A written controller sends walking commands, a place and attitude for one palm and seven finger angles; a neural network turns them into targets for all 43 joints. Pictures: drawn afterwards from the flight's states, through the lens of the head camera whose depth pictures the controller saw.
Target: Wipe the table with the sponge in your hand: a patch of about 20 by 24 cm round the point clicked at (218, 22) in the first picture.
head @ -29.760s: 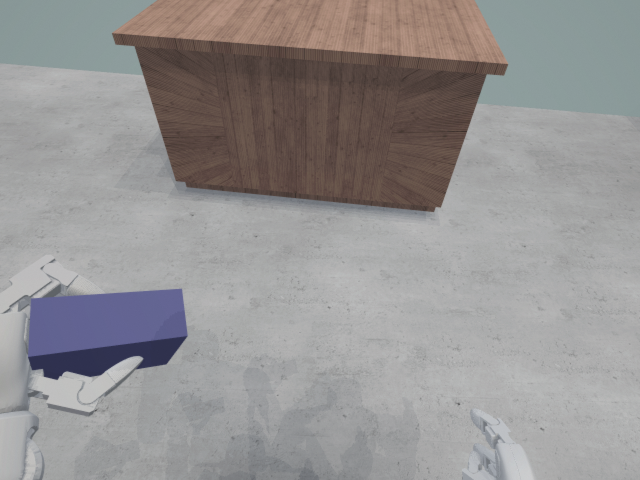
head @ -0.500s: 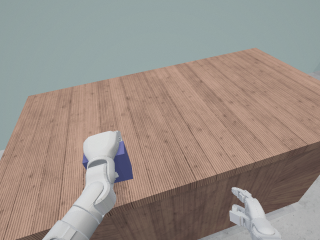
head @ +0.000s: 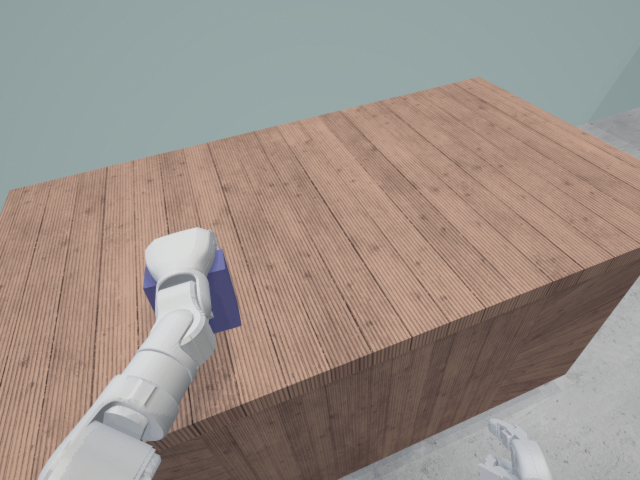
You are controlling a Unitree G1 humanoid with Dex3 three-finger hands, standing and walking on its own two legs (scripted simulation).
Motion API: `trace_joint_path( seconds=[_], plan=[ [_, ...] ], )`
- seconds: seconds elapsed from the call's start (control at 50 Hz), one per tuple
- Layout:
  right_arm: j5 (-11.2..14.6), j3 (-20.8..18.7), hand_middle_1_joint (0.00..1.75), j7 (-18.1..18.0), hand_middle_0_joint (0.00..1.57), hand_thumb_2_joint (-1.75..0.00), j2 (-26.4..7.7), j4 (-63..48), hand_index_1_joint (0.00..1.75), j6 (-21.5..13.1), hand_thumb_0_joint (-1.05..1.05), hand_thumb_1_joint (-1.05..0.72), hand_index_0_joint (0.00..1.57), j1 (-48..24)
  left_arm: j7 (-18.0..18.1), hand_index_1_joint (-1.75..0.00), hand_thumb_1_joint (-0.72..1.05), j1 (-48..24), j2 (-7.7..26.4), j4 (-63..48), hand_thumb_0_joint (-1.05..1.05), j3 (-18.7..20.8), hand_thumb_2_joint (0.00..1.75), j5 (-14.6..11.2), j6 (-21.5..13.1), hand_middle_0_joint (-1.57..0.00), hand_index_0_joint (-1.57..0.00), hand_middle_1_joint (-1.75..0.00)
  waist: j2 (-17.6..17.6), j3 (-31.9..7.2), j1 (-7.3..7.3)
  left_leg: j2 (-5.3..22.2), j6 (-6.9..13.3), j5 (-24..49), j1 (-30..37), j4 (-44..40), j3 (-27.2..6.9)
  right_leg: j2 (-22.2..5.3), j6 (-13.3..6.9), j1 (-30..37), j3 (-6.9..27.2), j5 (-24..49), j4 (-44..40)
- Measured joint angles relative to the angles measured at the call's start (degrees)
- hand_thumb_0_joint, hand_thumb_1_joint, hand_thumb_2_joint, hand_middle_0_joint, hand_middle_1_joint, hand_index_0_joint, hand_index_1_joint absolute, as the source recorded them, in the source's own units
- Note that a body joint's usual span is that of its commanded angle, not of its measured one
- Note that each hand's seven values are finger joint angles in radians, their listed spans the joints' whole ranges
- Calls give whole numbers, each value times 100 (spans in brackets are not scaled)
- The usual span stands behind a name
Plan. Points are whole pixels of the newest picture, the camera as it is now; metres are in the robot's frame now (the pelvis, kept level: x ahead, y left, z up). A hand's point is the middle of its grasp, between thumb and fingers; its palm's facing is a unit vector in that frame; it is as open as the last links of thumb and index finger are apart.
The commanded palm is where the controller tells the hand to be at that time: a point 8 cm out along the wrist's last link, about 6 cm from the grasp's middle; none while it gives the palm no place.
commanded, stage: wipe forward along the third lane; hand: left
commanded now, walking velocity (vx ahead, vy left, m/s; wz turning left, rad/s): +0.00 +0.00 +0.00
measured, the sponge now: (199, 306) +0.35 +0.22 +0.03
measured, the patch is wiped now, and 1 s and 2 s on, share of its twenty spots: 0.85 1.00 1.00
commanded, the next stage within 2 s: wipe back along the third lane in 0.94 s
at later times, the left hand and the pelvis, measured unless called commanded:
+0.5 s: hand (191, 261) +0.40 +0.24 +0.07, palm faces -0.07 -0.05 -1.00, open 9.4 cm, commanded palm +0.38 +0.24 +0.11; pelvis +0.01 +0.01 +0.00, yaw +0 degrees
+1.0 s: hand (184, 240) +0.44 +0.27 +0.07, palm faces -0.09 -0.03 -1.00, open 9.4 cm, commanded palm +0.43 +0.26 +0.11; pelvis +0.01 +0.03 +0.00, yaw +0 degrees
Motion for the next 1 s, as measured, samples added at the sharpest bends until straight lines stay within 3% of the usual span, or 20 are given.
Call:
trace_joint_path(
  seconds=[0.16, 0.56, 1.0],
  plan=[
    [-8, -59, 30, 16, 20, -90, -36, 33, 30, 2, 1, -91, 20, 210, 41, -134, -54, -174, 140, 333, 0, 259, 116, -6, -228, -82, -86, -142, -12, -34, -95, 28, -2, -19, -89, -2, 38, 31, 10, -84, 52, 23, -52],
    [-30, -47, 30, 77, 20, -90, 67, -11, 30, 27, 1, -91, 20, 181, 269, -135, -54, -907, 124, 1357, 0, 405, 117, 105, -518, -82, -86, -142, -72, -128, -181, -30, 17, -32, -354, 51, 5, -26, 108, -278, 28, 44, -110],
    [-128, -123, 30, 157, 20, -90, 91, 193, 30, 9, 1, -91, 21, 602, 514, -137, -54, -2001, 359, 2729, 1, 660, 117, 250, -720, -82, -85, -140, -133, -191, -481, -87, 139, -101, -867, 270, 42, -86, 252, -713, 60, 62, -55]
  ],
)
